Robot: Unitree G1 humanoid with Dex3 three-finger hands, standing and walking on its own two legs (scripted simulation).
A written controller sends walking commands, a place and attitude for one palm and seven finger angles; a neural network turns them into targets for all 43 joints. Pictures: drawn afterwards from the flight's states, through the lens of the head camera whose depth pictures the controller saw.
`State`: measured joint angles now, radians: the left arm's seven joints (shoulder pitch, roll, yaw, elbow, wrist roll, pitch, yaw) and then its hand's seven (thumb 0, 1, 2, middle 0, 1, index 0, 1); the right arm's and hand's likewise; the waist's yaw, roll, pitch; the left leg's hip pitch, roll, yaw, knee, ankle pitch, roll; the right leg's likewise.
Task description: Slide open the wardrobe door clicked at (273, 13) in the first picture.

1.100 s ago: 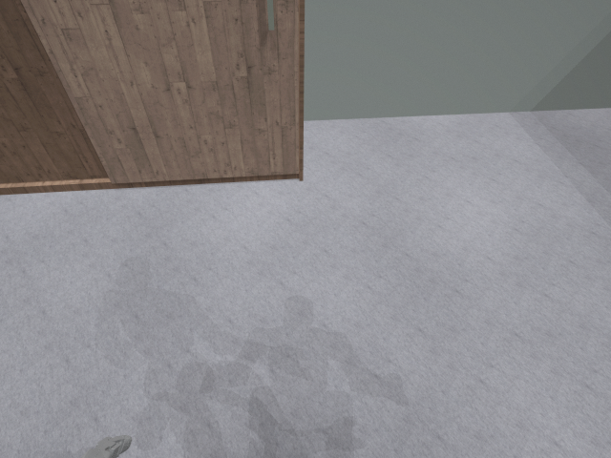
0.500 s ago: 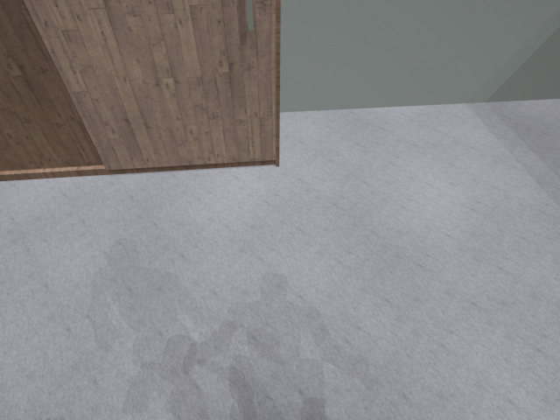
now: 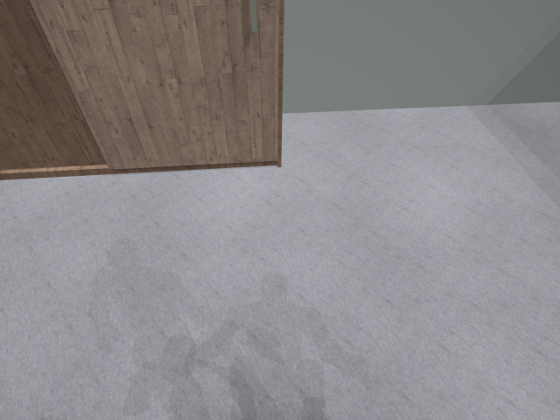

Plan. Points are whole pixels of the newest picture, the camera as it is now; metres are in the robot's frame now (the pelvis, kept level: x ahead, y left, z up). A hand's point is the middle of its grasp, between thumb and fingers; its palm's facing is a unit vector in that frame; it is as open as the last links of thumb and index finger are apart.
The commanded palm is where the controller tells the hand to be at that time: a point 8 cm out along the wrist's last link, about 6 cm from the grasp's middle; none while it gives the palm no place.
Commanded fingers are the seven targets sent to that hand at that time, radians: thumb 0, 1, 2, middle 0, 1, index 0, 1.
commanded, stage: look at it before walking up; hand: right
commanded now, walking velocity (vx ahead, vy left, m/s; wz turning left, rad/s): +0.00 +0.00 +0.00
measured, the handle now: out of the picture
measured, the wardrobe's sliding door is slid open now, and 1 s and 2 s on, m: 0.00 0.00 0.00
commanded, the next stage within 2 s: walk to a spot facing it in 0.54 s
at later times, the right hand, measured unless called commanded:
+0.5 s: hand out of the picture +0.08 -0.24 -0.16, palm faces -0.03 +0.94 -0.33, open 7.4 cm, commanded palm none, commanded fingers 0.00 -0.90 -0.90 0.20 0.30 0.20 0.30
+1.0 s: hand out of the picture +0.08 -0.18 -0.18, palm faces -0.12 +0.97 -0.20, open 7.4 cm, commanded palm none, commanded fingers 0.00 -0.90 -0.90 0.20 0.30 0.20 0.30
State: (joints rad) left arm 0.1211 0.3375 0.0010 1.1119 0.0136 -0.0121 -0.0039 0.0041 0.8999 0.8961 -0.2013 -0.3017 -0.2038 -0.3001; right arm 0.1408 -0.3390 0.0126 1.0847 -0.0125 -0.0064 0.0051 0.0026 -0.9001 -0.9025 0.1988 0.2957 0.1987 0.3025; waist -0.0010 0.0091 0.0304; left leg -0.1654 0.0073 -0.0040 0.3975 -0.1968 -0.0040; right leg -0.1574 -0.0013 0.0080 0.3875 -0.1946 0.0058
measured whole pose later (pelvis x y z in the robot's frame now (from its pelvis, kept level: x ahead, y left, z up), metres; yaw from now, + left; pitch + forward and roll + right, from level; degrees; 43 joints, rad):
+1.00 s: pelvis +0.07 +0.02 -0.02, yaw +8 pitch +0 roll -1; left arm 0.30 0.22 0.02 1.09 0.03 -0.04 0.00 0.00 0.90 0.90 -0.20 -0.30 -0.20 -0.30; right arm 0.33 -0.22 -0.02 1.07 -0.02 0.02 0.04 0.00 -0.90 -0.90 0.20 0.30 0.20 0.30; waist 0.00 0.01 0.02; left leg -0.31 0.00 0.03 0.72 -0.46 0.02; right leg -0.10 -0.06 -0.12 0.52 -0.40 0.03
